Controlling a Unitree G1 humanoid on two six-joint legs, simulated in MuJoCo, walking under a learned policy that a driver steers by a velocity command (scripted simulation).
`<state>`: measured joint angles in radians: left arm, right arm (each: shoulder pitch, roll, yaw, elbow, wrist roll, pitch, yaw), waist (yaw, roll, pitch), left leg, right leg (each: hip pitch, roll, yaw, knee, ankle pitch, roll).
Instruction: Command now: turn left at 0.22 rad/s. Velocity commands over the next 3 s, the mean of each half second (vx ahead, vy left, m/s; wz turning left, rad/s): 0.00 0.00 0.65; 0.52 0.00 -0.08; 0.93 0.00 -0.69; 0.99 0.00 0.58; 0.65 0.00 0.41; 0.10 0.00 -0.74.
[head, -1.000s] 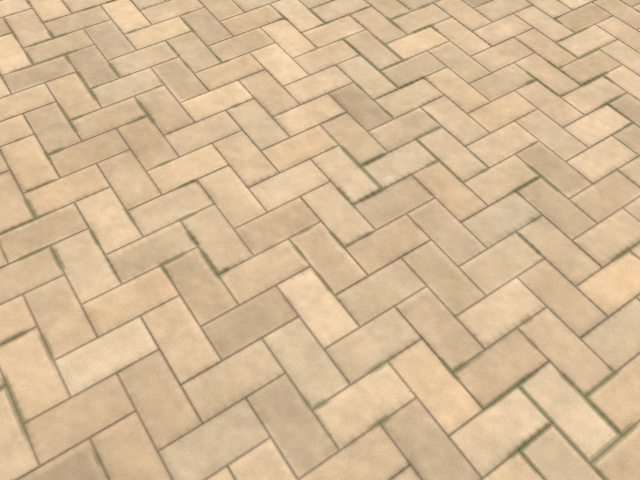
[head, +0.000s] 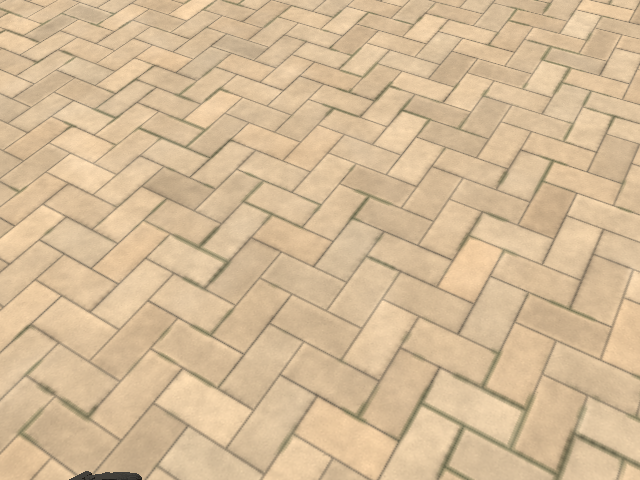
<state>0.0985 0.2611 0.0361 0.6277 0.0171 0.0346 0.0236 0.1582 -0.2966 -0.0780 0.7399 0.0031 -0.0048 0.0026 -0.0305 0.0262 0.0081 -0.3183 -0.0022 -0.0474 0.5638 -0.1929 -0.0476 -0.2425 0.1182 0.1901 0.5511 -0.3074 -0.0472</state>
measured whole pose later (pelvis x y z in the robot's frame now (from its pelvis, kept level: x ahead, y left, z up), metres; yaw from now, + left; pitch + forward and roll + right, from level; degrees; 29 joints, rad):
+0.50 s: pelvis +0.00 -0.03 +0.01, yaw +24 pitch +2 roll +0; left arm 0.18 0.26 0.07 0.65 0.03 0.00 0.05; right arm 0.20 -0.38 -0.13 0.66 0.03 0.05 -0.02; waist 0.00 0.06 0.04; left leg -0.59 -0.01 -0.10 1.15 -0.34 -0.10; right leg -0.20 0.03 -0.05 0.41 -0.25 -0.06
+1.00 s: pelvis +0.11 +0.08 +0.00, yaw +19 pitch +2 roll +1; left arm 0.31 0.31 0.08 0.77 0.03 0.01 -0.07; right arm 0.34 -0.26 -0.03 0.74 -0.04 -0.06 0.00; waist 0.00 -0.06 -0.02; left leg -0.03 0.01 0.12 0.33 -0.33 -0.01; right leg -0.63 -0.05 0.01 1.18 -0.24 -0.05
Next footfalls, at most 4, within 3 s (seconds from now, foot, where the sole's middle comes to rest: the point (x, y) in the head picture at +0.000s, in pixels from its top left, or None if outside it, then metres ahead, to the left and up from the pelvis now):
0.32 right None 0.06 -0.10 -0.77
0.82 left None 0.01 0.17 -0.77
1.26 right None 0.48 0.09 -0.77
1.72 left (268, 306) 0.94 0.16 -0.77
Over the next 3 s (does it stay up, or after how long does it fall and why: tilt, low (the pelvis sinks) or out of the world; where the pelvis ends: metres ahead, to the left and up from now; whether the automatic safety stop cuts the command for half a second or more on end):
stays up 1.50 0.23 0.00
